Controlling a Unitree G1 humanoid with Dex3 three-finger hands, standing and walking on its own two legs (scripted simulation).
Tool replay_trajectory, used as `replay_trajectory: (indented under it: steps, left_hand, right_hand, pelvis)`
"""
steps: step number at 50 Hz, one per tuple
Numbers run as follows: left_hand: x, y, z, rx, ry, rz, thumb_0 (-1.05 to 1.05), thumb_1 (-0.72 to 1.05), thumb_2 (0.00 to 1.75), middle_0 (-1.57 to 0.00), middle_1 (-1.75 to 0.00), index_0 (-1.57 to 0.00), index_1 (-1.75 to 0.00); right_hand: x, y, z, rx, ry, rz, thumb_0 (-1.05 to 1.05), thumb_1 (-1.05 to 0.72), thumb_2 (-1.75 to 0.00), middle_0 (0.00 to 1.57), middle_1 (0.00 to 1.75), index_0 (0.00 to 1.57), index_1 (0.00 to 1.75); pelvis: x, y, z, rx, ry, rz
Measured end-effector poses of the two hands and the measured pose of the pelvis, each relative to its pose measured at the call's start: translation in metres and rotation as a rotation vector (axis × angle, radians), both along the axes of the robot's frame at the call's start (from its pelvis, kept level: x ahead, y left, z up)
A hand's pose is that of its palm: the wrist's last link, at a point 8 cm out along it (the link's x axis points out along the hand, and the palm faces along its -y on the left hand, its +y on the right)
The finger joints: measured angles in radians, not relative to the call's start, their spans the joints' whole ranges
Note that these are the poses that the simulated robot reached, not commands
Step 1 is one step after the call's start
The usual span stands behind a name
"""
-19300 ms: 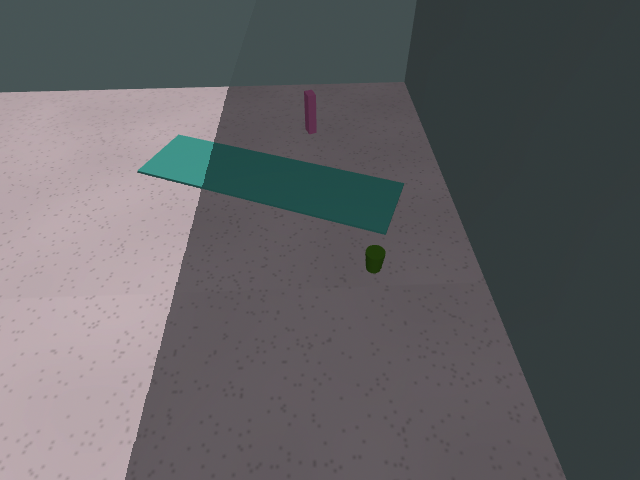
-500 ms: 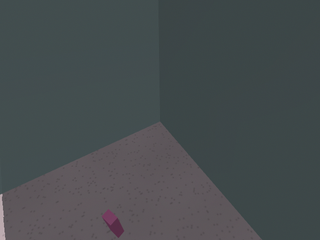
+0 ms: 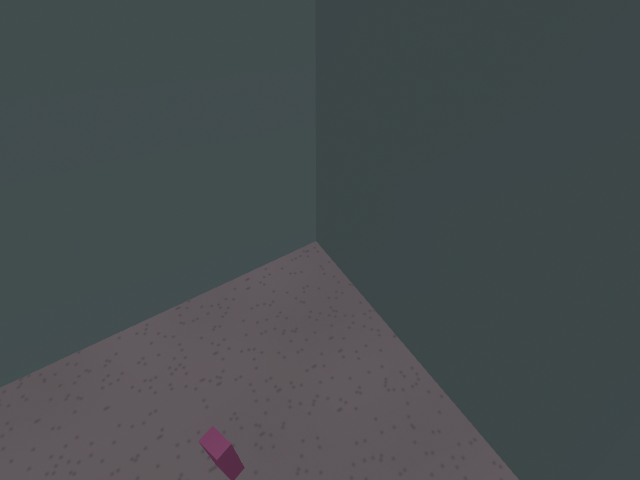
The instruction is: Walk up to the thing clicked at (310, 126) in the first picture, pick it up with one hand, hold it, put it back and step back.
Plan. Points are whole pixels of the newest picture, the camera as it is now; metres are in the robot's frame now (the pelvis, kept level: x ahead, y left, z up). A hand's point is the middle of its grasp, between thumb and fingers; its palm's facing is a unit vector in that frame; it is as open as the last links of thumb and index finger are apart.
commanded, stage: walk up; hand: left
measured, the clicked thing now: (223, 455) +0.34 +0.27 -0.67
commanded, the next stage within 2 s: none
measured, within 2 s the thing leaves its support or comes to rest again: neither
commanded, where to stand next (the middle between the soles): +0.03 +0.01 m, yaw +2 degrees
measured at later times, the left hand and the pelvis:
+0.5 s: hand out of the picture +0.09 +0.25 -0.16, palm faces -0.02 -0.94 -0.34, open 7.4 cm; pelvis +0.02 -0.01 +0.00, yaw +0 degrees
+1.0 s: hand out of the picture +0.09 +0.25 -0.16, palm faces -0.03 -0.94 -0.35, open 7.4 cm; pelvis +0.02 -0.01 +0.00, yaw -1 degrees
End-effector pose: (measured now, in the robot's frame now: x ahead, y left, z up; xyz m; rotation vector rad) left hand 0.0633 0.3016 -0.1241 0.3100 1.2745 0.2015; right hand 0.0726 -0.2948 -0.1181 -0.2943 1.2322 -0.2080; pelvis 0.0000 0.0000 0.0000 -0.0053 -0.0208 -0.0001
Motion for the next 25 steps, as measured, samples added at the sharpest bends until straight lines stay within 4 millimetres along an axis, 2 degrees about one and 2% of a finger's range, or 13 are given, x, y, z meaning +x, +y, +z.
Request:
replay_trajectory:
  steps: [13, 25]
  left_hand:
    - [0.006, -0.002, 0.001, 0.010, 0.011, 0.017, 0.00, 0.91, 0.90, -0.20, -0.30, -0.20, -0.30]
    - [0.022, -0.011, 0.000, 0.000, -0.018, -0.003, 0.00, 0.91, 0.90, -0.20, -0.30, -0.20, -0.30]
  right_hand:
    - [0.037, 0.001, 0.000, 0.007, -0.037, 0.021, 0.01, -0.90, -0.89, 0.21, 0.30, 0.20, 0.30]
    - [0.039, -0.005, 0.003, -0.003, -0.041, 0.004, 0.01, -0.90, -0.89, 0.21, 0.30, 0.20, 0.30]
  pelvis:
    - [0.015, -0.002, 0.000, 0.006, 0.004, -0.001]
    - [0.020, -0.005, 0.000, 0.009, -0.004, -0.006]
